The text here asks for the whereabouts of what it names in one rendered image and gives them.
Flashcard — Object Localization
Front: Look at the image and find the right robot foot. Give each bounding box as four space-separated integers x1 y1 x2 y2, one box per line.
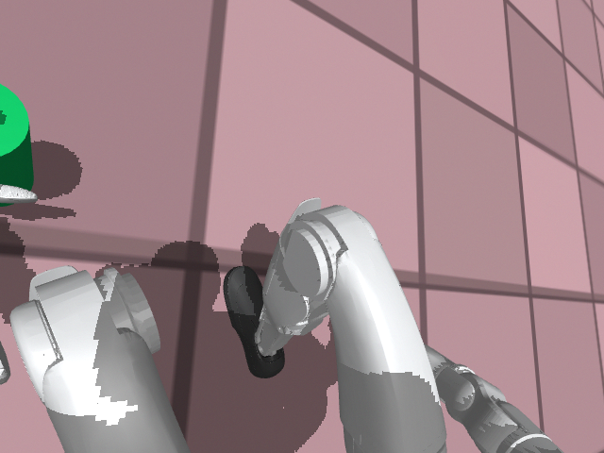
224 266 285 378

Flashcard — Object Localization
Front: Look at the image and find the left robot hand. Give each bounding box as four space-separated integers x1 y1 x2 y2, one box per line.
0 184 38 204

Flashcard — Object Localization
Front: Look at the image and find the right robot arm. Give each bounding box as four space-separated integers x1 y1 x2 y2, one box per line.
436 364 563 453

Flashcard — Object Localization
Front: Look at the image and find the right robot hand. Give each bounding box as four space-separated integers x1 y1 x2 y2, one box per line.
425 344 456 381

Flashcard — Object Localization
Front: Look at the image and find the bottle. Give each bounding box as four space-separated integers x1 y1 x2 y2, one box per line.
0 84 34 207

